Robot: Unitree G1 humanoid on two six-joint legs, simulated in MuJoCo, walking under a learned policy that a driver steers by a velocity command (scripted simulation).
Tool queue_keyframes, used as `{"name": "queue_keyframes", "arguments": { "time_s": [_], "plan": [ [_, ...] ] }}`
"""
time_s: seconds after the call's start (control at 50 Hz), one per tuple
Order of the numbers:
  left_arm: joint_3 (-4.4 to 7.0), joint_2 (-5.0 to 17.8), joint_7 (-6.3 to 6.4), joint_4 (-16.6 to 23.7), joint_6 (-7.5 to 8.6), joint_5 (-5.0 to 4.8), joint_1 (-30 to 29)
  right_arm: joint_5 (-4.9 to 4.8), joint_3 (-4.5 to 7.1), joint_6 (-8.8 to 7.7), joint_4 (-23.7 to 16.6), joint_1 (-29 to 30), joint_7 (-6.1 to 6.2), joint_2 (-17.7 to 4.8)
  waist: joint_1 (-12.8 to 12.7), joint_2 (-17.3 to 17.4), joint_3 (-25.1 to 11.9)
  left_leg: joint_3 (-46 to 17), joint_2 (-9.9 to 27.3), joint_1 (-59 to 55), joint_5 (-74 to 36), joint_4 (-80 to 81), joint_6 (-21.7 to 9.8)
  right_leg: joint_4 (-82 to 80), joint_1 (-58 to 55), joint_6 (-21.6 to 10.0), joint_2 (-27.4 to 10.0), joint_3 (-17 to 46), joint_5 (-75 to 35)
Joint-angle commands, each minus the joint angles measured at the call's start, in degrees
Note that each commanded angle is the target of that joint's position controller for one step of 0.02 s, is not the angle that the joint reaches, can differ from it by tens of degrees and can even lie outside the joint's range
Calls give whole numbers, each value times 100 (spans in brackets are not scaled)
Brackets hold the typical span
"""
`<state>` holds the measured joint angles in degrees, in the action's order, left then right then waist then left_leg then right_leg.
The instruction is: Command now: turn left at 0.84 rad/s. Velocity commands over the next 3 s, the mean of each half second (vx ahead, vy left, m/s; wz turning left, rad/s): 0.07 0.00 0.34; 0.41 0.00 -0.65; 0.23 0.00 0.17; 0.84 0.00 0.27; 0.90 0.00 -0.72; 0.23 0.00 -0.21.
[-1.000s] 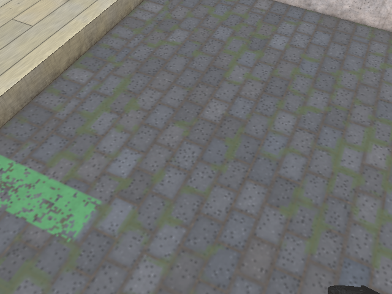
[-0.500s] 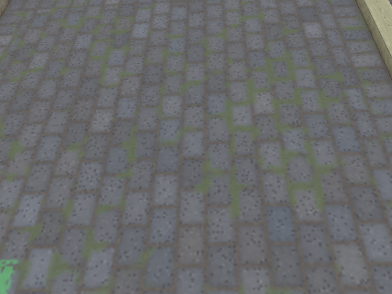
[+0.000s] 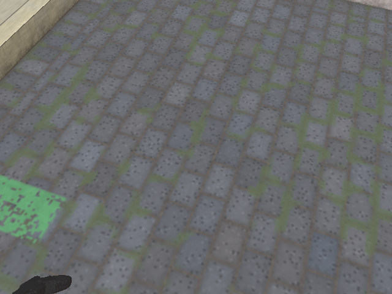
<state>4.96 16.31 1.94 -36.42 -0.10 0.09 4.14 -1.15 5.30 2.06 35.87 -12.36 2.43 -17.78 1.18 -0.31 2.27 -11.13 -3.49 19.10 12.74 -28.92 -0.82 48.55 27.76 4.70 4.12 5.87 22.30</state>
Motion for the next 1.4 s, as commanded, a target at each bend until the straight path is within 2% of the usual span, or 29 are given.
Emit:
{"name": "queue_keyframes", "arguments": {
  "time_s": [0.02,0.1,0.12,0.14,0.16,0.2,0.28,0.36,0.44,0.46,0.48,0.5,0.54,0.58,0.6,0.66,0.68,0.78,0.86,0.88,0.9,0.92,0.94,0.98,1.02,1.14,1.18,1.26,1.4],
  "plan": [
    [62,295,-78,361,167,-47,-41,-39,313,-8,-556,287,0,-1054,-64,1114,-1080,-1773,1127,-1004,-1982,448,-1060,-816,-244,6,180,-6,-197],
    [191,561,-93,55,251,-58,570,-67,208,37,-609,540,-17,-800,-255,1110,-1002,-1596,726,-376,-902,33,-584,-2518,-1588,-233,-134,-174,-1355],
    [201,681,-128,107,238,37,648,-34,114,90,-523,281,1,-492,-193,381,-1093,-1190,331,51,383,-782,-362,-2931,-2140,-544,-989,665,-1477],
    [261,1156,-131,193,187,202,400,-10,75,63,-685,103,18,-379,137,-1466,-710,-273,-660,1316,2321,-1809,-39,-3203,-2236,-1437,-2149,2317,-2362],
    [228,962,-157,294,233,272,287,133,216,-21,-637,89,29,-862,69,-1455,-589,-222,-257,1506,2556,-3257,211,-3363,-1769,-2149,-2706,3071,-2258],
    [95,561,-101,324,222,118,-40,74,297,4,-370,184,21,-1068,114,-533,-385,-119,-38,1326,1684,-3992,361,-3192,-1388,-1816,-2008,1843,-1611],
    [-123,277,-21,203,87,36,60,28,10,-13,-379,298,-70,-343,-3,-614,-415,336,51,1046,1060,-3293,611,-3107,-1565,-1650,-1331,810,-1895],
    [-77,588,-46,30,-14,30,525,46,-140,-58,-487,613,-128,-136,-320,-1133,-594,902,296,115,1571,-1172,590,-2920,-1859,-1753,-1411,777,-2105],
    [-15,917,-90,-87,-79,-241,993,-22,-57,-164,-94,-231,-189,-357,-38,-1013,-257,1351,15,-1543,912,628,-134,-3366,-439,-1474,-1278,1338,1935],
    [-106,624,-115,69,-19,-217,540,17,-17,-258,78,-932,-161,-478,402,-665,-131,662,658,-2652,1088,925,-462,-2687,819,-1111,-1010,1224,1747],
    [-257,-17,-161,392,137,-274,71,173,128,-363,341,-1720,-131,-975,713,729,-268,-992,1890,-3436,2810,1416,-897,-773,2201,-583,-142,-119,878],
    [-213,183,-142,654,303,-403,-359,247,247,-520,390,-1648,-191,-1214,771,1292,259,-2665,2841,-2702,3790,2101,-1499,366,3051,-681,-364,158,733],
    [-70,468,-189,456,418,-372,192,179,33,-792,211,-833,-106,-450,182,1052,482,-1793,2494,-2657,2870,2077,-1103,1297,3318,-766,-591,597,-289],
    [-12,486,-228,251,384,-230,495,100,-1,-856,172,-608,-95,-287,74,905,268,-689,2162,-2626,1741,2143,-731,1603,3149,-631,-714,452,-985],
    [1,504,-446,139,182,432,361,406,-14,-739,318,-829,-160,-501,130,399,195,41,1802,-1769,1566,2453,-567,1774,2336,-584,-543,-109,-1071],
    [7,411,-627,198,-50,249,281,369,-36,-747,486,-903,-261,-443,69,663,588,978,1646,-1410,710,2567,-534,2131,2396,-473,-650,-290,-1495],
    [-21,312,-438,187,97,-412,476,160,-70,-817,384,-698,-152,-238,21,1005,592,1120,1754,-1920,-237,2274,-562,1872,2696,-389,-855,58,-1926],
    [-200,98,-689,599,276,-111,-571,143,75,-658,486,-697,34,-939,359,529,740,2175,1670,-1632,-2315,1946,-390,-658,1193,-479,-798,-1098,-2419],
    [190,919,-620,289,125,-161,1202,-97,166,-465,391,-399,11,-1274,-634,783,-439,2359,1705,-1780,-5874,-687,-138,-1026,-1065,-1022,51,-1482,-1774],
    [388,1285,-481,94,60,-145,2087,-147,108,-532,282,-356,-54,-1100,-1085,496,-907,2327,1468,-1070,-4846,-2105,97,-1555,-2493,-1282,167,-1143,-2273],
    [408,1587,-316,75,-7,-233,2027,122,-145,-632,185,-830,-159,-188,-606,-904,-1125,2143,759,538,1157,-3903,410,-1482,-3882,-1637,-664,140,-4099],
    [403,2072,-337,516,94,4,1742,305,-288,-730,-7,-1573,-220,-27,-107,-1700,-2438,1020,-182,1939,3067,-6071,650,-1655,-5153,-3133,-2260,3487,-5103],
    [397,1851,-402,643,135,23,1729,188,-170,-828,-98,-1050,-230,-756,-628,-726,-3320,28,-11,2091,2382,-6334,554,-2558,-5217,-3267,-2399,4040,-3483],
    [209,1199,-363,646,212,-173,884,44,-136,-753,-214,-279,-42,-929,-288,335,-1534,291,518,2185,1238,-5324,407,-3091,-3182,-2429,-1820,2875,-1458],
    [88,905,-301,704,201,-82,398,109,-108,-562,-120,-380,-8,-918,56,58,-868,404,798,1490,926,-4687,387,-3093,-1574,-2178,-1426,1884,-2282],
    [-113,598,-163,248,247,74,459,190,-245,-409,104,-632,65,-419,56,-174,-1274,770,813,1078,253,-3792,663,-2824,-1120,-2075,-1288,573,-4819],
    [-229,354,-165,84,224,129,319,133,-282,-344,136,-550,41,-278,33,-330,-1206,728,953,798,-277,-3054,652,-2946,-1040,-1853,-1159,196,-3788],
    [-98,788,-137,-97,147,216,276,-7,-175,-267,-186,149,-4,-582,-337,-568,-483,726,958,1052,-153,-2281,534,-3359,-1179,-1924,-1531,399,-1962],
    [39,963,-71,-274,268,-63,844,-70,-122,-352,-360,207,-190,-457,-559,-394,-218,641,1177,3045,692,-2508,210,-4050,-3167,-1847,-2430,1481,1217]
  ]
}}
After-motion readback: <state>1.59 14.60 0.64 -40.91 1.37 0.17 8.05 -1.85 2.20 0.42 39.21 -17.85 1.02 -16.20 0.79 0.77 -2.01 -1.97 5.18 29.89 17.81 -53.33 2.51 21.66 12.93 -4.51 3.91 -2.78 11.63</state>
